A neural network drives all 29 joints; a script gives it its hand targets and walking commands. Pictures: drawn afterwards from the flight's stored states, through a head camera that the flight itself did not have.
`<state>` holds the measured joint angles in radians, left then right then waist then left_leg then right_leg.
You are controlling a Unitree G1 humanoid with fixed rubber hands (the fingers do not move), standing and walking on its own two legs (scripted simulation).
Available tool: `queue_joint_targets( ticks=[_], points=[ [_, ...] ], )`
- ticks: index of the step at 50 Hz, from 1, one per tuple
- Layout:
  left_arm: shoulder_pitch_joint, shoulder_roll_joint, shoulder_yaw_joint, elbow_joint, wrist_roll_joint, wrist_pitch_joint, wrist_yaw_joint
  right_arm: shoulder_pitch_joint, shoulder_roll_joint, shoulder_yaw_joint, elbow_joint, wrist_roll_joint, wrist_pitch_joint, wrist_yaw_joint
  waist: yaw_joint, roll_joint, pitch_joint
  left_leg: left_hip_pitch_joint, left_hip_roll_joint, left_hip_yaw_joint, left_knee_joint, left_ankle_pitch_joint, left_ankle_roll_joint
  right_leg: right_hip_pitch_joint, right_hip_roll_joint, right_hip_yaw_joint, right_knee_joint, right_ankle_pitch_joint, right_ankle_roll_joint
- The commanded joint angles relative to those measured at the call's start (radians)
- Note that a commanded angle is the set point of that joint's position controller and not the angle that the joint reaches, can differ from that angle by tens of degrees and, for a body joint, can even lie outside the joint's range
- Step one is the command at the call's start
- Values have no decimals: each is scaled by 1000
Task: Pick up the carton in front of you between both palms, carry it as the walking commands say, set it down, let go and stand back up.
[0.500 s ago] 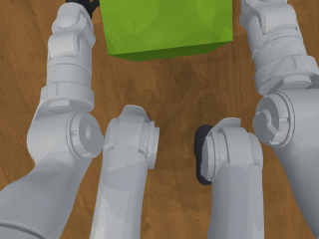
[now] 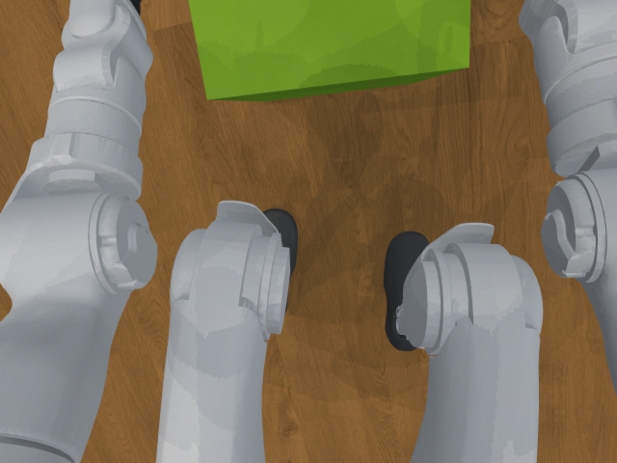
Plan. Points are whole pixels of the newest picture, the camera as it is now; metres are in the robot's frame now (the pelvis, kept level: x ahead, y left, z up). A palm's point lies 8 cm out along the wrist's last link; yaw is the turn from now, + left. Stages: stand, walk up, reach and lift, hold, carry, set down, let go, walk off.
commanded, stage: set down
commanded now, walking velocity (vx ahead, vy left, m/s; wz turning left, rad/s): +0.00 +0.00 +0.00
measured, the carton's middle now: out of the picture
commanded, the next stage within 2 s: let go in 1.06 s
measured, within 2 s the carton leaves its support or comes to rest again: neither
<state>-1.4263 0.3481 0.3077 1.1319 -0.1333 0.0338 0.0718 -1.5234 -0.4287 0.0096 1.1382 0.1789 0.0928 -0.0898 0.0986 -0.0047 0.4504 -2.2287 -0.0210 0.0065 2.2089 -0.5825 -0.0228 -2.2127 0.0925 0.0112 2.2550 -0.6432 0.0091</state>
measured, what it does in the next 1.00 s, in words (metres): rises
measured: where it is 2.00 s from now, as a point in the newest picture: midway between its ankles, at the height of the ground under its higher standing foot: (337, 298)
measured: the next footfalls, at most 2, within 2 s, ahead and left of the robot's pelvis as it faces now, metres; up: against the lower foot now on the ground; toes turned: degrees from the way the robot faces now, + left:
none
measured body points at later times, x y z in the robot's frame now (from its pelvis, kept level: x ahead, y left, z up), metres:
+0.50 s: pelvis +0.00 +0.00 +0.09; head +0.34 +0.02 +0.39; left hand +0.53 +0.25 -0.02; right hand +0.60 -0.12 -0.02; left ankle +0.11 +0.12 -0.33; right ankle +0.09 -0.11 -0.33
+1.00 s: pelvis +0.03 +0.00 +0.23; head +0.34 +0.02 +0.55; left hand +0.53 +0.26 +0.13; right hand +0.60 -0.13 +0.13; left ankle +0.11 +0.12 -0.33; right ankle +0.09 -0.11 -0.33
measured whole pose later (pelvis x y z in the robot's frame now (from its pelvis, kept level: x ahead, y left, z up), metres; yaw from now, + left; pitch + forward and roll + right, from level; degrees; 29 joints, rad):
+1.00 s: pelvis +0.03 +0.00 +0.23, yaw +1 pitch +48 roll +0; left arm -1.11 0.25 0.35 0.81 -0.07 0.18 0.04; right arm -1.26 -0.33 -0.21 0.95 0.00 0.21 -0.03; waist 0.10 -0.03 -0.07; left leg -1.79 -0.04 -0.03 1.34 -0.38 -0.01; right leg -1.77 0.07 0.04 1.38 -0.44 0.00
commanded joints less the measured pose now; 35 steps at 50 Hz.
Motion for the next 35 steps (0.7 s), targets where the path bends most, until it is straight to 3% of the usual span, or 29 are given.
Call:
queue_joint_targets(
  ticks=[1,9,15,22,29,35],
  points=[
    [-225,143,-56,-121,-71,-21,10,-322,-67,34,-150,49,-22,1,86,-103,-1330,626,8,30,-131,523,-8,551,-35,-8,-158,417,17],
    [-177,147,-67,-330,-94,56,50,-270,-105,-54,-272,-18,48,-24,53,-75,-1631,836,-25,57,-239,500,-14,650,-5,-66,-255,337,0],
    [-110,65,-37,-297,-28,105,49,-195,-69,-140,-178,-85,82,-7,33,-48,-1389,718,-32,53,-357,372,-18,496,-7,-56,-382,220,-15],
    [-71,34,10,-302,29,99,32,-156,-45,-176,-141,-126,66,19,37,-49,-1396,709,-34,54,-470,383,-27,513,-4,-45,-503,246,-9],
    [-34,66,27,-388,27,122,23,-159,-42,-160,-250,-121,91,18,56,-96,-1586,810,-42,70,-582,467,-27,722,9,-51,-613,342,3],
    [22,73,30,-445,17,149,5,-114,-33,-165,-326,-129,121,21,53,-119,-1651,878,-47,76,-689,529,-26,864,11,-50,-719,428,9]
  ],
)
